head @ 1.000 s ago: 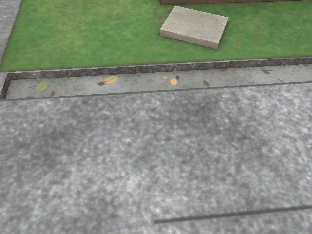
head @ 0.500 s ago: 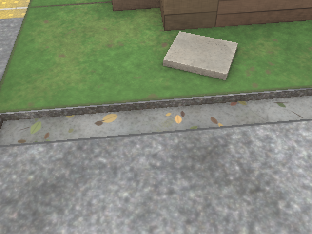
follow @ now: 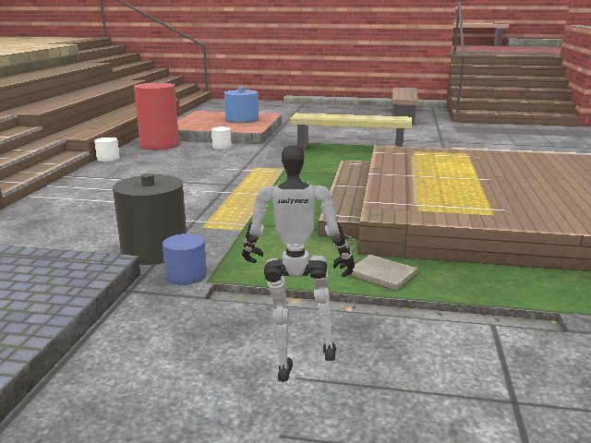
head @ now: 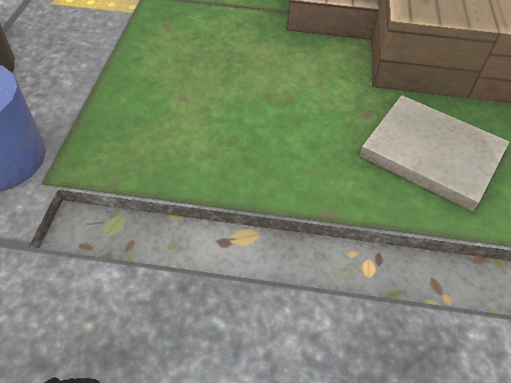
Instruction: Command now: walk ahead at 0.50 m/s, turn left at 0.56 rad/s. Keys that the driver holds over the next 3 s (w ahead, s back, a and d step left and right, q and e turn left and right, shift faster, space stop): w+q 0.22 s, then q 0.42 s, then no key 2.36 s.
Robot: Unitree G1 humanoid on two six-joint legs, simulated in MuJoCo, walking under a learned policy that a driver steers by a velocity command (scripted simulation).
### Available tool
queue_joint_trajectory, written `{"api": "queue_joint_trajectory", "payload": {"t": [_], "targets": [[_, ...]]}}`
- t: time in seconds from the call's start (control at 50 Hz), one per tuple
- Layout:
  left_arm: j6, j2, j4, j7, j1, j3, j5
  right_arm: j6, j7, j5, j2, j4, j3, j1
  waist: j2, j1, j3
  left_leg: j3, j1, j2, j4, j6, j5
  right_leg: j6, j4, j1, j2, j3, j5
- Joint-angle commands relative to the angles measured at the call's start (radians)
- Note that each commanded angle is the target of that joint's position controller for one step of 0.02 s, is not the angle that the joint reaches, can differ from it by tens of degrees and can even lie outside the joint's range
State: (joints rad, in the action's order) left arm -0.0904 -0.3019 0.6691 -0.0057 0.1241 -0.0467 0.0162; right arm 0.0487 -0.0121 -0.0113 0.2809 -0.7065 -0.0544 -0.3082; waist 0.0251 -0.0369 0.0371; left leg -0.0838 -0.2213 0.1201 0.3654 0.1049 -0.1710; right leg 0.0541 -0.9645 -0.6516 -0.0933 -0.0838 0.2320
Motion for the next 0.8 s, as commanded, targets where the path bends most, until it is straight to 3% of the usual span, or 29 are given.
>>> {"api": "queue_joint_trajectory", "payload": {"t": [0.02,0.08,0.14,0.18,0.2,0.22,0.24,0.26,0.28,0.3,0.32,0.34,0.38,0.42,0.48,0.54,0.62,0.66,0.68,0.7,0.72,0.74,0.76,0.78,0.8], "targets": [[-0.005,-0.048,-0.062,-0.002,-0.046,-0.010,0.001,0.009,0.021,-0.009,0.172,0.064,-0.047,0.018,-0.090,0.007,-0.052,-0.168,-0.039,-0.201,-0.114,0.145,0.264,0.028,0.193,0.065,0.040,0.035,-0.191],[-0.016,-0.045,-0.080,0.011,-0.142,-0.007,-0.013,-0.003,0.029,-0.013,0.177,0.046,-0.049,-0.028,-0.111,-0.035,-0.052,-0.198,-0.033,-0.197,-0.086,0.115,0.177,0.027,0.359,0.134,0.088,0.039,-0.305],[-0.029,-0.076,-0.092,0.024,-0.173,-0.019,-0.022,-0.014,0.032,-0.018,0.169,0.033,-0.048,-0.060,-0.125,-0.038,-0.050,-0.293,0.054,-0.229,-0.017,0.102,0.117,0.003,0.452,0.152,0.105,0.005,-0.258],[-0.037,-0.100,-0.086,0.028,-0.138,-0.032,-0.025,-0.019,0.035,-0.014,0.169,0.035,-0.051,-0.045,-0.153,-0.010,-0.050,-0.352,0.093,-0.249,0.037,0.087,0.125,-0.026,0.482,0.202,0.106,-0.003,-0.179],[-0.042,-0.109,-0.070,0.026,-0.078,-0.041,-0.025,-0.022,0.035,-0.013,0.161,0.041,-0.050,-0.025,-0.163,0.027,-0.064,-0.358,0.087,-0.236,0.081,0.072,0.147,-0.049,0.518,0.282,0.108,0.012,-0.176],[-0.047,-0.134,-0.051,0.020,0.015,-0.055,-0.016,-0.020,0.032,-0.010,0.131,0.051,-0.040,-0.013,-0.151,0.075,-0.125,-0.326,0.054,-0.191,0.187,0.041,0.186,-0.083,0.539,0.443,0.079,0.004,-0.189],[-0.049,-0.192,-0.045,0.010,0.147,-0.071,0.008,-0.017,0.030,0.005,0.077,0.076,-0.020,-0.008,-0.054,0.130,-0.250,-0.242,-0.059,-0.121,0.461,-0.005,0.087,-0.151,0.512,0.687,-0.089,-0.145,-0.231],[-0.033,-0.258,-0.018,0.012,0.210,-0.086,0.025,-0.013,0.033,-0.015,0.027,0.101,-0.004,-0.154,0.277,0.063,-0.365,-0.111,-0.399,0.025,0.777,-0.081,-0.424,-0.331,0.559,0.981,-0.323,-0.571,-0.247],[-0.026,-0.169,-0.035,0.016,0.190,-0.068,-0.005,-0.014,0.036,-0.016,0.134,0.076,-0.022,-0.172,0.213,0.071,-0.332,-0.127,-0.500,-0.055,0.923,-0.109,-0.458,-0.337,0.580,0.952,-0.356,-0.656,-0.207],[-0.017,-0.106,-0.053,0.009,0.144,-0.050,-0.007,-0.024,0.037,-0.012,0.189,0.084,-0.041,-0.072,0.112,0.096,-0.222,-0.114,-0.516,-0.083,0.976,-0.131,-0.385,-0.301,0.571,0.840,-0.312,-0.476,-0.330],[-0.007,-0.084,-0.058,0.007,0.099,-0.039,0.000,-0.035,0.040,-0.003,0.190,0.098,-0.047,-0.013,0.041,0.084,-0.164,-0.077,-0.491,-0.111,0.970,-0.148,-0.338,-0.274,0.564,0.730,-0.264,-0.323,-0.491],[0.001,-0.070,-0.049,0.007,0.068,-0.034,-0.001,-0.043,0.041,0.004,0.183,0.112,-0.052,0.016,0.032,0.065,-0.117,-0.060,-0.474,-0.135,0.935,-0.158,-0.314,-0.261,0.567,0.641,-0.222,-0.226,-0.608],[0.006,-0.068,-0.028,0.005,0.040,-0.031,0.002,-0.065,0.035,-0.012,0.125,0.111,-0.045,-0.008,0.091,0.029,-0.081,-0.014,-0.401,-0.162,0.848,-0.163,-0.279,-0.242,0.620,0.520,-0.160,-0.094,-0.618],[0.010,-0.100,-0.008,0.001,0.026,-0.042,0.003,-0.079,0.036,-0.014,0.085,0.127,-0.034,0.011,0.118,0.025,-0.077,0.019,-0.398,-0.166,0.763,-0.177,-0.244,-0.271,0.662,0.499,-0.167,-0.038,-0.655],[0.028,-0.135,0.011,-0.012,0.009,-0.054,-0.007,-0.085,0.028,-0.005,0.080,0.145,-0.030,0.054,0.088,0.031,-0.124,0.030,-0.374,-0.187,0.630,-0.179,-0.113,-0.285,0.678,0.534,-0.194,0.026,-0.650],[0.045,-0.146,0.024,-0.018,-0.017,-0.056,-0.017,-0.084,0.010,-0.004,0.082,0.159,-0.030,0.105,0.087,0.043,-0.122,0.062,-0.291,-0.188,0.488,-0.161,0.002,-0.261,0.684,0.515,-0.180,0.117,-0.567],[0.059,-0.177,0.048,-0.008,0.001,-0.066,-0.038,-0.093,-0.012,-0.003,0.102,0.197,-0.041,0.177,0.093,0.064,-0.093,0.102,-0.241,-0.172,0.339,-0.122,-0.029,-0.234,0.631,0.555,-0.202,0.146,-0.488],[0.063,-0.186,0.057,-0.004,0.003,-0.070,-0.054,-0.095,-0.019,-0.002,0.105,0.207,-0.048,0.170,0.089,0.051,-0.090,0.120,-0.188,-0.151,0.226,-0.089,-0.037,-0.210,0.557,0.576,-0.209,0.147,-0.494],[0.064,-0.177,0.064,-0.003,0.002,-0.066,-0.062,-0.092,-0.017,0.001,0.109,0.197,-0.054,0.133,0.072,0.026,-0.101,0.134,-0.101,-0.124,0.119,-0.065,0.034,-0.182,0.478,0.557,-0.182,0.172,-0.496],[0.062,-0.147,0.085,0.001,0.058,-0.058,-0.052,-0.086,-0.005,0.008,0.159,0.182,-0.073,0.071,-0.004,0.009,-0.142,0.091,0.056,-0.123,0.032,-0.027,0.243,-0.126,0.334,0.493,-0.118,0.216,-0.444],[0.056,-0.091,0.054,0.006,0.074,-0.034,0.001,-0.083,0.019,0.023,0.278,0.194,-0.098,0.008,-0.245,0.012,-0.229,-0.211,0.308,-0.374,0.088,0.074,0.757,-0.042,0.045,0.245,-0.026,0.266,-0.018],[0.061,-0.078,0.036,0.008,0.068,-0.020,0.010,-0.075,0.019,0.039,0.267,0.212,-0.081,0.036,-0.325,0.008,-0.324,-0.444,0.335,-0.557,0.056,0.291,0.774,0.005,-0.188,0.073,0.082,0.149,0.471],[0.074,-0.142,0.053,0.008,0.026,-0.040,-0.014,-0.063,0.009,0.030,0.195,0.204,-0.059,0.041,-0.167,-0.028,-0.313,-0.350,0.265,-0.507,0.037,0.273,0.697,0.010,-0.264,0.073,0.044,0.052,0.450],[0.084,-0.128,0.050,0.005,0.009,-0.038,-0.034,-0.052,0.007,0.026,0.166,0.190,-0.047,0.081,-0.148,-0.001,-0.245,-0.253,0.210,-0.442,0.040,0.211,0.600,0.001,-0.254,0.060,0.028,0.046,0.398],[0.093,-0.116,0.067,-0.005,0.016,-0.037,-0.030,-0.049,0.007,0.017,0.156,0.183,-0.044,0.124,-0.104,0.019,-0.202,-0.199,0.158,-0.388,0.025,0.159,0.491,0.002,-0.197,0.058,0.017,0.045,0.343]]}}
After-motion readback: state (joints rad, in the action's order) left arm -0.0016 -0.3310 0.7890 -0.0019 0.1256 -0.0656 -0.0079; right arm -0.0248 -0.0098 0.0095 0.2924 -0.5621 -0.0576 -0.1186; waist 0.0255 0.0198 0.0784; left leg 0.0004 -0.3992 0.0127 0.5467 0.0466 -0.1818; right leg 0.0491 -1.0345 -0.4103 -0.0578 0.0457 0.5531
